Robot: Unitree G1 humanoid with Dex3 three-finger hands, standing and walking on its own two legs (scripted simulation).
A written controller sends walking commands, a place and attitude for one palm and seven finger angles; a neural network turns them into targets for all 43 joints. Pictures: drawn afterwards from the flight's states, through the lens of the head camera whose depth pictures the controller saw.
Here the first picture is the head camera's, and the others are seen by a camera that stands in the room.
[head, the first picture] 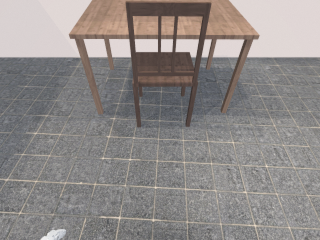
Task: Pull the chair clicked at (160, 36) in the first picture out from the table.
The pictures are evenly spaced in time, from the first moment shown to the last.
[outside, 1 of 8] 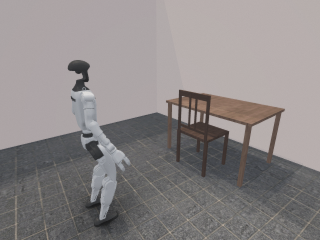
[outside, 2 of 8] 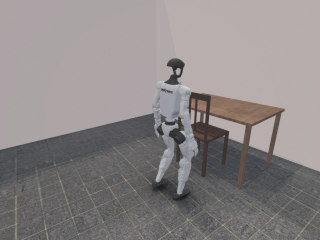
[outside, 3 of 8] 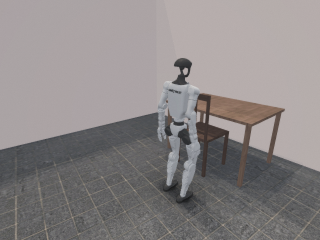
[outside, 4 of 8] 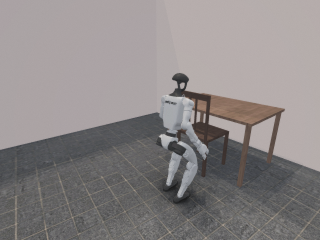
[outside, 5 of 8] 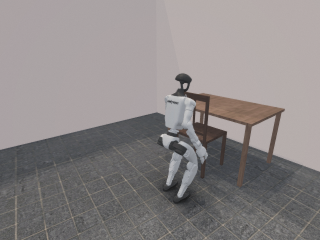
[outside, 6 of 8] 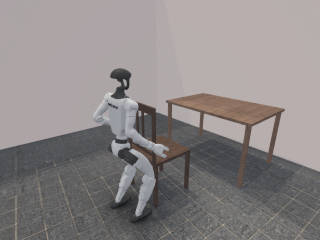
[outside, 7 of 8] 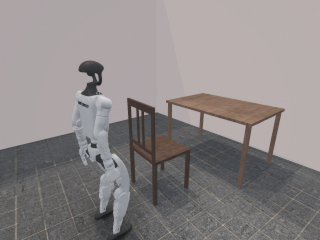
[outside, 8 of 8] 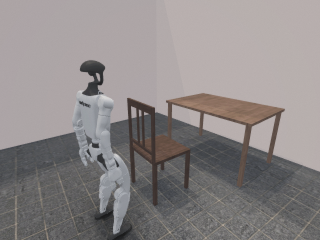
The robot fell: no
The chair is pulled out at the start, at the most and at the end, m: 0.00 0.70 0.68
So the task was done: yes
